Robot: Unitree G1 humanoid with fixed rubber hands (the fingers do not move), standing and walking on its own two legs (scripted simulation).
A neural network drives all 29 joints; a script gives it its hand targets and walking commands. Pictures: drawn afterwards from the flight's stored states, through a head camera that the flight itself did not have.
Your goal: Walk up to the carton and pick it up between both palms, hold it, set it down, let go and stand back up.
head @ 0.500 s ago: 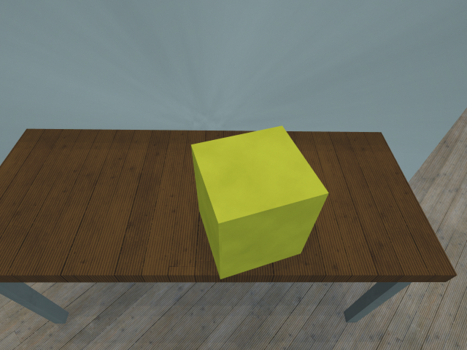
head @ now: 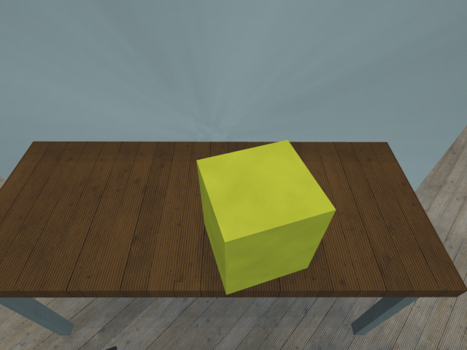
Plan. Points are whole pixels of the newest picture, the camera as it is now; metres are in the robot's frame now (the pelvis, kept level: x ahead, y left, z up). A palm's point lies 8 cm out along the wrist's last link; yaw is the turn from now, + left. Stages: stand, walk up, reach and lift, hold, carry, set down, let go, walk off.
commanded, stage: walk up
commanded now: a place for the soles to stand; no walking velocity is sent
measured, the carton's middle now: (256, 218) +0.41 -0.04 -0.07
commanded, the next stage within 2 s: reach and lift in 0.80 s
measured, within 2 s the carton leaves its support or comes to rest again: neither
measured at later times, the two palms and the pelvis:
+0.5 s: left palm out of the picture +0.04 +0.24 -0.11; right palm out of the picture +0.06 -0.26 -0.12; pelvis -0.01 -0.01 +0.00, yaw +1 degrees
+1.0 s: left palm out of the picture +0.13 +0.24 -0.11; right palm out of the picture +0.13 -0.26 -0.12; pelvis -0.03 -0.03 -0.02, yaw +2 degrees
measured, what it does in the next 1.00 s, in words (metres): stands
